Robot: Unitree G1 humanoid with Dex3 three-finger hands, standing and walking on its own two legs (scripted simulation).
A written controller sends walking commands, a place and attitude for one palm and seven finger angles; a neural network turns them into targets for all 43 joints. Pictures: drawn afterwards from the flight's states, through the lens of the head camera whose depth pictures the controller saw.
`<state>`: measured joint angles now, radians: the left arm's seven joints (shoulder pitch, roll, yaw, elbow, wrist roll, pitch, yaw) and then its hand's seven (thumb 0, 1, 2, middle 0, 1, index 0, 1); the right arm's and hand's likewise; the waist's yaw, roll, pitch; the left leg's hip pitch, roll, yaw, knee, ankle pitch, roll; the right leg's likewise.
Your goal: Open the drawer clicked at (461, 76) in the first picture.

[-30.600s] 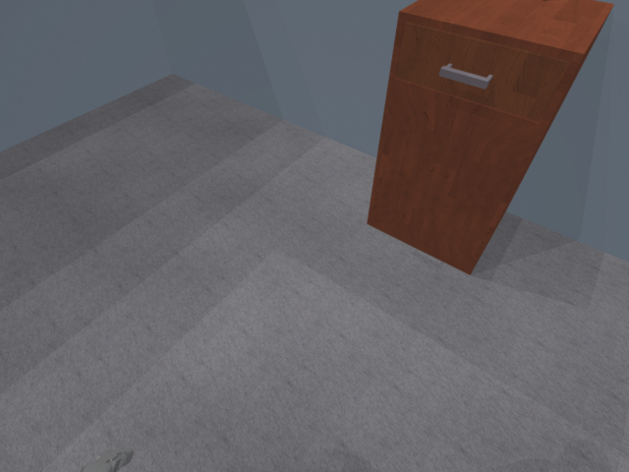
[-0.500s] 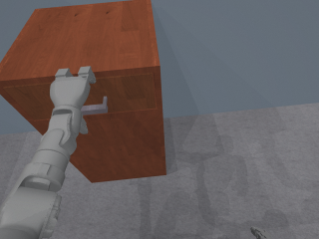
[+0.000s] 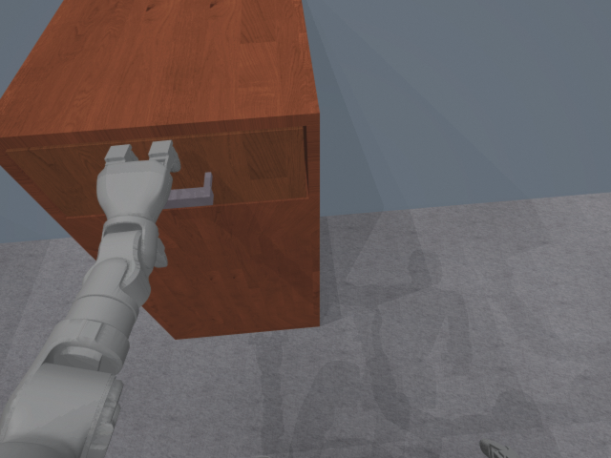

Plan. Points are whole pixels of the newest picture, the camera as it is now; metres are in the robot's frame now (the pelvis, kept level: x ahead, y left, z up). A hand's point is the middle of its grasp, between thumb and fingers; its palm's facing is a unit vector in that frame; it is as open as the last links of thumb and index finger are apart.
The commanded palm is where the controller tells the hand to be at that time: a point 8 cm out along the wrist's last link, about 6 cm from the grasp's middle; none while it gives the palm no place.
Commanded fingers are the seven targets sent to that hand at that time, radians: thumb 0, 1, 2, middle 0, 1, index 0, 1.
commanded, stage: lower the fingers behind the handle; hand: left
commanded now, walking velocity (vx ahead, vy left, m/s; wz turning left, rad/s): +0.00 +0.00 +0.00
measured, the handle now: (171, 190) +0.50 +0.24 +0.02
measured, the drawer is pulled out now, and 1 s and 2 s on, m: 0.00 0.00 0.01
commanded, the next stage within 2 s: close the thumb around the handle in 1.26 s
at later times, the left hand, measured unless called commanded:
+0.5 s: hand (171, 220) +0.43 +0.22 +0.03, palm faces +0.05 -0.01 -1.00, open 13.9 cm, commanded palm +0.40 +0.23 +0.08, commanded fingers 0.00 -0.50 0.30 -0.30 -1.20 -0.30 -1.20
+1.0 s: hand (170, 227) +0.43 +0.22 +0.02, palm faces +0.01 -0.02 -1.00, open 14.4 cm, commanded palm +0.40 +0.23 +0.05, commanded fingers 0.00 -0.50 0.30 -0.30 -1.20 -0.30 -1.20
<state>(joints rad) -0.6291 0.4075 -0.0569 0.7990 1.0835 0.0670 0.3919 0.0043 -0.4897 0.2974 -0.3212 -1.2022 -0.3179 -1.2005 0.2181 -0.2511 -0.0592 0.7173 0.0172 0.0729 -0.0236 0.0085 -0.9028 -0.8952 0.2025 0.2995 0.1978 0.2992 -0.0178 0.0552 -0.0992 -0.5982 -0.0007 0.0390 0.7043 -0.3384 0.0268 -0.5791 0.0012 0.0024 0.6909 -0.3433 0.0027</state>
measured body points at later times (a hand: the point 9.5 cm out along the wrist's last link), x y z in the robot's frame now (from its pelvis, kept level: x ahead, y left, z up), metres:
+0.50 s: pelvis +0.00 +0.00 -0.01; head +0.07 -0.02 +0.44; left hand +0.43 +0.22 +0.08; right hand +0.07 -0.27 -0.14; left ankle +0.00 +0.10 -0.72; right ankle -0.01 -0.12 -0.72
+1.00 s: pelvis +0.00 -0.01 -0.01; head +0.07 -0.03 +0.44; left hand +0.42 +0.22 +0.07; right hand +0.06 -0.29 -0.14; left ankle +0.00 +0.10 -0.72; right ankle -0.01 -0.12 -0.72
